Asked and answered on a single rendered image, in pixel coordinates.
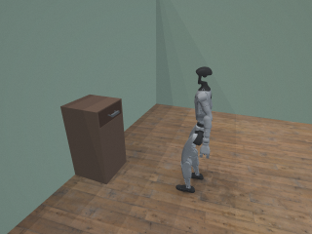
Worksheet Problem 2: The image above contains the right robot thigh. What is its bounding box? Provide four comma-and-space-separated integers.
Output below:
188, 125, 198, 157

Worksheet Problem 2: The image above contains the left robot forearm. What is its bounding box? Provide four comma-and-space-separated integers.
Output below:
202, 116, 213, 145

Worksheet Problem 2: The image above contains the robot left hand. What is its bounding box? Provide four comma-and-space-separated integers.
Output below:
199, 144, 211, 159

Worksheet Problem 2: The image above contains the right robot foot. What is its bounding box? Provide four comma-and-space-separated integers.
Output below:
191, 173, 204, 180

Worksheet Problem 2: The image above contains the cabinet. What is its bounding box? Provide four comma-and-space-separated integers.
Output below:
60, 95, 127, 184

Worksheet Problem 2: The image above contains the left robot upper arm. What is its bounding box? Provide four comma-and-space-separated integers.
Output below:
197, 92, 213, 121

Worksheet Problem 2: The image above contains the drawer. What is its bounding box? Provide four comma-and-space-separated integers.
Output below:
98, 100, 122, 128

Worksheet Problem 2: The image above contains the handle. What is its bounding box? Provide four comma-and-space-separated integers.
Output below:
107, 110, 120, 118

